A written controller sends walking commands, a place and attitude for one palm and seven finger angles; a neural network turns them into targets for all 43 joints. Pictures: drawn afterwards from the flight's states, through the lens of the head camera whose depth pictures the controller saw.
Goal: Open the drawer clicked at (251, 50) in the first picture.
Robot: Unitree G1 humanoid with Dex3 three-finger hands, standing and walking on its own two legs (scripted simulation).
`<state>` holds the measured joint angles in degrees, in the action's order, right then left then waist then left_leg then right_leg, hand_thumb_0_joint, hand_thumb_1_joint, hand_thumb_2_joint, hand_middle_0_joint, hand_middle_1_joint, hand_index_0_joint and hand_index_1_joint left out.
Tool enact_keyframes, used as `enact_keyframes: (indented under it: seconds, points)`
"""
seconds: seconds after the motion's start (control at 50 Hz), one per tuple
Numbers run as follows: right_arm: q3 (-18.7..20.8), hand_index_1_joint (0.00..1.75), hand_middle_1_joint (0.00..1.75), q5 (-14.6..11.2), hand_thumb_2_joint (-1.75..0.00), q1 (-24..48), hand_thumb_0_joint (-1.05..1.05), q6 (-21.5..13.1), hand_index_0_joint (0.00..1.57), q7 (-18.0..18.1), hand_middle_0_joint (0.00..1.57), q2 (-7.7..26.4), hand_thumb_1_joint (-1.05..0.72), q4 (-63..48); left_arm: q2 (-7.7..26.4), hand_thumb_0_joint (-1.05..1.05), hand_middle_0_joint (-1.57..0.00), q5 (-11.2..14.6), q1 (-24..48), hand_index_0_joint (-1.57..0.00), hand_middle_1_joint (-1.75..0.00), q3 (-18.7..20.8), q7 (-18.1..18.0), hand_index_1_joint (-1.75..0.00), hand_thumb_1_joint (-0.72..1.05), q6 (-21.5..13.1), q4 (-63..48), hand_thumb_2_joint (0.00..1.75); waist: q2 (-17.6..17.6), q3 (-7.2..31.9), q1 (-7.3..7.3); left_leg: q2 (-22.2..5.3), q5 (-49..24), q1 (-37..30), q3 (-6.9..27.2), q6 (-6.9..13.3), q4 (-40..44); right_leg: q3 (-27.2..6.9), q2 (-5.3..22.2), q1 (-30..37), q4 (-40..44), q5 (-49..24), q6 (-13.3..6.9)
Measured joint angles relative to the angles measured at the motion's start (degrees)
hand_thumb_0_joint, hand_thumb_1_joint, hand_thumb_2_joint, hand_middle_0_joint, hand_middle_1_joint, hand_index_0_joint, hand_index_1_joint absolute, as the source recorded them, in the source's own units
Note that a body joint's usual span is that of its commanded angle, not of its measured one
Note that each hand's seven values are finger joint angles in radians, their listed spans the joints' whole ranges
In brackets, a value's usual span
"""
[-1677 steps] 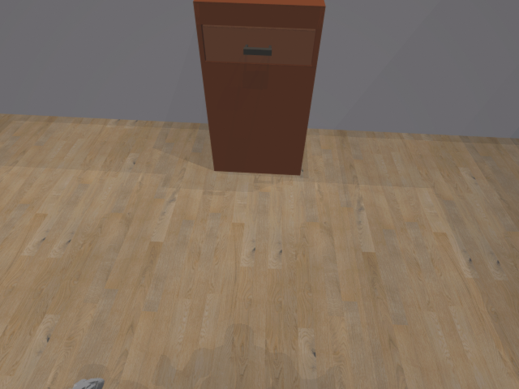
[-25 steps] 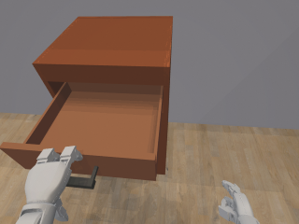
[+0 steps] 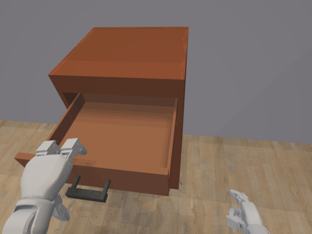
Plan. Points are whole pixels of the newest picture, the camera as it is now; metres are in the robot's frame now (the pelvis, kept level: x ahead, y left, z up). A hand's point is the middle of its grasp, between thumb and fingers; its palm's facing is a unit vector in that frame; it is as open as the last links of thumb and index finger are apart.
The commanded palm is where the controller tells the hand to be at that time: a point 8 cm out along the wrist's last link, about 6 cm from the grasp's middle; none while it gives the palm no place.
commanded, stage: lift the hand off the handle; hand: left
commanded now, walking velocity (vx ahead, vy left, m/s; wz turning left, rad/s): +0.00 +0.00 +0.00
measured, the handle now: (89, 187) +0.23 +0.25 -0.05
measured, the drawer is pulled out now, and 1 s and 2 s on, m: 0.30 0.30 0.30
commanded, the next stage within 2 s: draw the hand back to the body in 0.16 s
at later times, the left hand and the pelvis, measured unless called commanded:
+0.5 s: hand (60, 178) +0.19 +0.24 +0.11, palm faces +0.08 -0.08 -0.99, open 13.8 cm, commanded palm +0.16 +0.24 +0.16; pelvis +0.00 -0.01 +0.01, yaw +0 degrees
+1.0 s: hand (65, 173) +0.19 +0.22 +0.14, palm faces +0.30 -0.77 -0.57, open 13.7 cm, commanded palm +0.14 +0.26 +0.17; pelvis +0.00 -0.01 +0.01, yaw +1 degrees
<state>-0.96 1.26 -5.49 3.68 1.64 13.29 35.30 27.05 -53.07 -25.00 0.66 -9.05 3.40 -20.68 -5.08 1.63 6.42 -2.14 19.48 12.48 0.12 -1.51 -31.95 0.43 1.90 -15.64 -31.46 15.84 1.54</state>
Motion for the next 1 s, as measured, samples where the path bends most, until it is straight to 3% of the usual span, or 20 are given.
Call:
enact_keyframes:
  seconds: [0.22, 0.38, 0.56, 0.88, 0.92, 0.94, 0.96, 1.0]
  points:
    - [-0.8, 0.3, 0.3, -0.6, -0.9, 0.6, 0.01, 0.4, 0.2, -0.8, 0.2, 0.4, -0.91, -0.5, -0.1, -0.01, -0.32, 1.3, 1.2, -0.32, -1.2, -0.6, 4.9, -1.2, -0.49, 2.0, -2.4, 0.3, -0.7, -0.6, -0.1, -0.1, -1.6, -3.2, -0.1, -0.1, 3.7, 0.0, -0.1, 3.0, 3.3, -1.4, -0.1]
    - [-0.5, 0.3, 0.3, -0.5, -0.9, 0.2, 0.01, 0.1, 0.2, -0.6, 0.2, 0.6, -0.91, -0.4, 1.2, 0.0, -0.32, 1.0, -0.6, -0.32, -1.2, 0.6, 3.9, -1.2, -0.49, -0.5, -2.3, 0.3, -0.4, -1.2, 0.42, -0.5, -1.7, -3.2, 0.1, -0.4, 3.6, 0.3, -0.5, 3.2, 3.4, -1.5, -0.4]
    - [0.0, 0.3, 0.3, -0.5, -0.9, 0.1, 0.01, -0.4, 0.2, 0.0, 0.2, 1.0, -0.91, 0.4, 1.3, -0.01, -0.32, 1.8, 1.3, -0.32, -1.2, 1.8, 4.3, -1.2, -0.49, -0.5, -1.3, 0.3, -0.6, -1.4, 0.36, -0.4, -2.1, -3.2, 0.6, -0.5, 3.9, 0.7, -0.3, 3.3, 3.5, -1.6, -0.5]
    - [-0.2, 0.3, 0.3, -0.8, -0.9, -0.3, 0.01, -0.7, 0.2, 0.4, 0.2, 1.3, -0.91, -0.4, 3.5, -0.01, -0.32, 4.1, -2.2, -0.32, -1.2, 5.3, 5.1, -1.2, -0.49, -1.4, -3.8, 0.3, -0.6, -1.6, 0.16, -0.3, -2.0, -3.0, 0.5, -0.4, 3.7, 0.6, -0.3, 3.1, 3.5, -1.7, -0.4]
    - [0.0, 0.3, 0.3, -1.1, -0.9, -0.3, 0.01, -2.7, 0.21, 1.3, 0.2, 0.9, -0.91, -1.0, 0.0, -0.01, -0.32, 23.4, -2.5, -0.32, -1.19, 7.5, 5.0, -1.2, -0.49, -3.1, -4.0, 0.3, -0.7, -3.2, -0.68, -0.3, -1.8, -4.0, 0.6, -0.3, 3.5, 0.8, -0.3, 4.2, 3.5, -1.6, -0.4]
    - [-0.2, 0.3, 0.3, -1.1, -0.9, -0.5, 0.01, -4.3, 0.21, 2.0, 0.2, 0.4, -0.91, -1.4, -2.4, -0.01, -0.32, 31.6, -2.8, -0.32, -1.19, 8.5, 4.8, -1.19, -0.48, -4.0, -4.1, 0.3, -0.4, -3.9, -1.15, -0.3, -1.8, -4.6, 0.6, -0.3, 3.6, 0.8, -0.3, 4.8, 3.5, -1.5, -0.4]
    - [-0.3, 0.3, 0.3, -1.0, -0.9, -1.1, 0.01, -5.9, 0.21, 2.8, 0.2, -0.1, -0.91, -1.7, -4.4, -0.01, -0.32, 37.7, -3.1, -0.32, -1.18, 9.2, 4.5, -1.19, -0.47, -4.6, -4.5, 0.3, 0.0, -4.3, -1.52, -0.3, -1.8, -5.2, 0.6, -0.4, 3.8, 0.8, -0.3, 5.3, 3.6, -1.5, -0.4]
    - [-0.8, 0.3, 0.3, -0.6, -0.9, -2.5, 0.01, -8.9, 0.21, 4.1, 0.2, -1.1, -0.91, -1.7, -7.2, -0.01, -0.32, 45.4, -3.6, -0.32, -1.17, 10.3, 3.6, -1.17, -0.45, -6.0, -5.7, 0.32, 0.9, -4.4, -2.04, -0.4, -1.8, -6.2, 0.7, -0.5, 4.4, 0.9, -0.4, 6.4, 4.1, -1.3, -0.4]
